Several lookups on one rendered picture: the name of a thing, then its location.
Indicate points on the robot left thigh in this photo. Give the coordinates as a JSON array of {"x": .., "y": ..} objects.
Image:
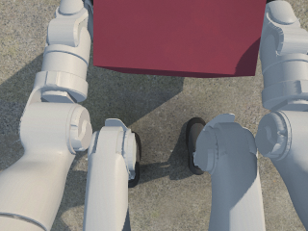
[{"x": 106, "y": 198}]

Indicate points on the left robot forearm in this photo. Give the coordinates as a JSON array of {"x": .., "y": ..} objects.
[{"x": 66, "y": 56}]

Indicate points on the robot right upper arm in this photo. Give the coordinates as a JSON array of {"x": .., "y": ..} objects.
[{"x": 282, "y": 136}]

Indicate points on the robot right foot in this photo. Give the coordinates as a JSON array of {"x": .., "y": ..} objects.
[{"x": 193, "y": 129}]

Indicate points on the right robot forearm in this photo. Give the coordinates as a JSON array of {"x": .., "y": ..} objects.
[{"x": 283, "y": 52}]

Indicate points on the carton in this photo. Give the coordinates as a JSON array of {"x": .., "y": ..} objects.
[{"x": 179, "y": 38}]

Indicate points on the robot left upper arm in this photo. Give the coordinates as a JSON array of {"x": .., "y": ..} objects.
[{"x": 31, "y": 190}]

